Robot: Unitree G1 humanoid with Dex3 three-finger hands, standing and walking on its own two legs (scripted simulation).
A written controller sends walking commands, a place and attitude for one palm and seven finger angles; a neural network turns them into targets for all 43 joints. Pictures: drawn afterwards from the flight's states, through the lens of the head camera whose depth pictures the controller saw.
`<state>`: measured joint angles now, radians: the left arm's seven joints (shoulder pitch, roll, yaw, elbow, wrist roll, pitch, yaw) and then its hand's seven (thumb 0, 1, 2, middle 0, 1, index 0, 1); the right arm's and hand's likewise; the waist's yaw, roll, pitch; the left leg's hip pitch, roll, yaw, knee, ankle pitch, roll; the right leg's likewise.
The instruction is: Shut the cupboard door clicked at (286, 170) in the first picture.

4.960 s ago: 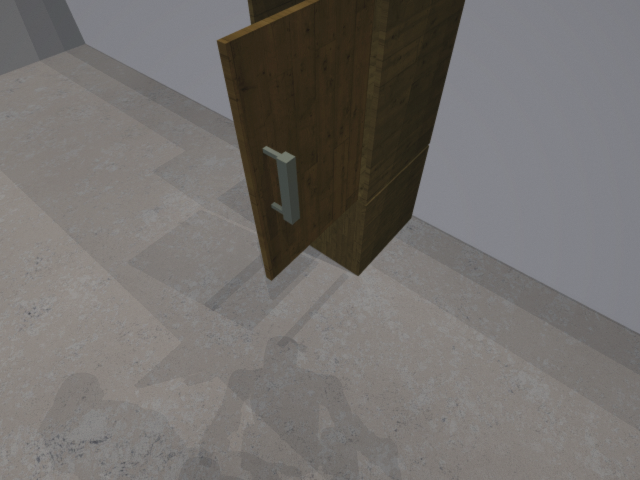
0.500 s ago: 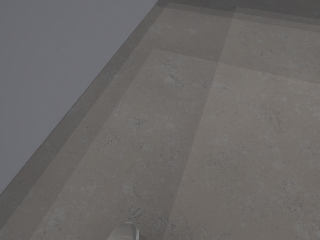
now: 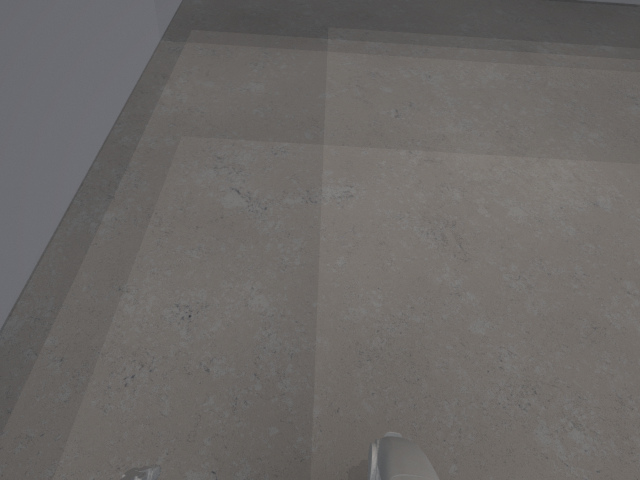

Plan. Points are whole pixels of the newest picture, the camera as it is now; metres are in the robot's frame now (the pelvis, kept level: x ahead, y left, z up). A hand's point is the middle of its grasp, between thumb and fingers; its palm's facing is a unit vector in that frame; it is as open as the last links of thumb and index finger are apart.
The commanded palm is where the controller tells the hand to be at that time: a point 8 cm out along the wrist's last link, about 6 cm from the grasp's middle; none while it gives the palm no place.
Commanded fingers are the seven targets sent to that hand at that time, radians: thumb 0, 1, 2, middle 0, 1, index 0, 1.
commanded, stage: walk around to get in front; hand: left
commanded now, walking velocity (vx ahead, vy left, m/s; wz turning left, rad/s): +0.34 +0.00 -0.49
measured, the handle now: out of the picture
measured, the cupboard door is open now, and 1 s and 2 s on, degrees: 90 90 90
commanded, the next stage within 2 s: walk to a spot facing it in 0.52 s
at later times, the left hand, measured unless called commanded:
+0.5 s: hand (270, 358) +0.31 +0.10 -0.16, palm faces -0.14 -0.96 -0.24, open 7.1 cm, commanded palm none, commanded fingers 0.00 0.90 0.90 -0.20 -0.30 -0.20 -0.30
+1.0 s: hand (293, 266) +0.50 +0.08 -0.18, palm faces -0.02 -0.98 -0.18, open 7.3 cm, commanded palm none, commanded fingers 0.00 0.90 0.90 -0.20 -0.30 -0.20 -0.30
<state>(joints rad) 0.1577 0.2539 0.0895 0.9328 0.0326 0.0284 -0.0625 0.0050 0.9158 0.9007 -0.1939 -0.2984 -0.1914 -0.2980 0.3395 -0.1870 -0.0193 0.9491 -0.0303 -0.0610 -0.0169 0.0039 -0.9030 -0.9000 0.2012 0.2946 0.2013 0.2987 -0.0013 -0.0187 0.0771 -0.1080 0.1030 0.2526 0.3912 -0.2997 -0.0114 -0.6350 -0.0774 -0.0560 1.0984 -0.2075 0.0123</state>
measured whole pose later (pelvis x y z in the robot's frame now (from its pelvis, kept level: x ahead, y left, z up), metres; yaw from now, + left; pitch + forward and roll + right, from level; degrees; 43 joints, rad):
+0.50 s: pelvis +0.23 -0.09 +0.00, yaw -10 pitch +1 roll +1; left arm 0.25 0.20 0.06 1.03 0.01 -0.08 0.00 -0.02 0.96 0.90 -0.20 -0.30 -0.20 -0.30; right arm 0.17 -0.17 -0.05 0.96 -0.02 -0.02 0.01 0.00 -0.91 -0.90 0.20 0.29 0.20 0.30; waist -0.02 0.01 0.05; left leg -0.61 0.14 0.04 0.97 -0.21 -0.07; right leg -0.10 0.09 -0.07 0.35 -0.27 -0.12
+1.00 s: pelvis +0.42 -0.10 -0.01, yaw -3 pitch +1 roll -1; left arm 0.17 0.17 0.05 0.98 0.02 0.01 0.01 0.00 0.92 0.90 -0.20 -0.30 -0.20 -0.30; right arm 0.25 -0.17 -0.02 1.03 -0.02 0.00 -0.01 0.01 -0.91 -0.90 0.20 0.29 0.20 0.30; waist 0.00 -0.01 0.09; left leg -0.34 -0.04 0.01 0.50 -0.19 0.06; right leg -0.53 -0.07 0.02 1.04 -0.36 0.06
